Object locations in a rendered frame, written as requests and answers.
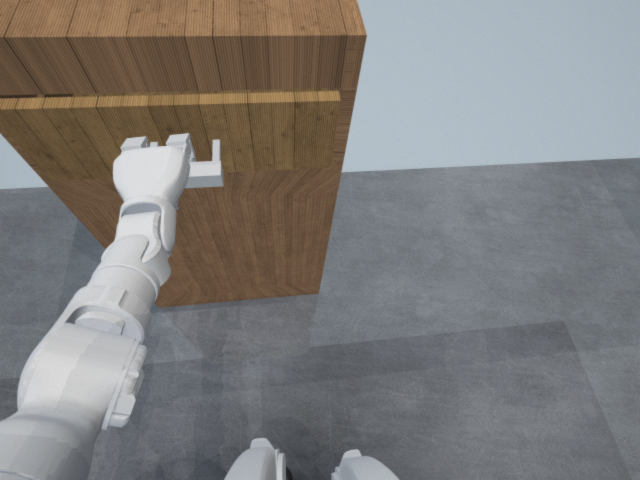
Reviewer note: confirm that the left robot shin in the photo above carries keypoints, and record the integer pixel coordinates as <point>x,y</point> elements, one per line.
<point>261,442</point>

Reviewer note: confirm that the robot left forearm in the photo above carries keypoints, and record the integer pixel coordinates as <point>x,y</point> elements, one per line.
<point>123,288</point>

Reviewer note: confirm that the drawer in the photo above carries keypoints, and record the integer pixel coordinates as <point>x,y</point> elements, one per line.
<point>78,136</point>

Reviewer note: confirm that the left robot upper arm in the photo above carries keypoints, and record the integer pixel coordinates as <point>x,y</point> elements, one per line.
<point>85,381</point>

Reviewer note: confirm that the robot right thigh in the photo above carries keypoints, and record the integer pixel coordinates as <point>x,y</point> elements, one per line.
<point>363,468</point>

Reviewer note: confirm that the cabinet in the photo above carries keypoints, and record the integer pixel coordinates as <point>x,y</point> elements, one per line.
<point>264,234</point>

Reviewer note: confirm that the left robot hand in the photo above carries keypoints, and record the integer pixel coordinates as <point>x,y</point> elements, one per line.
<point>162,172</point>

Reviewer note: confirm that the handle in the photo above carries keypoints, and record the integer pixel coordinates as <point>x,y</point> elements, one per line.
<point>206,173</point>

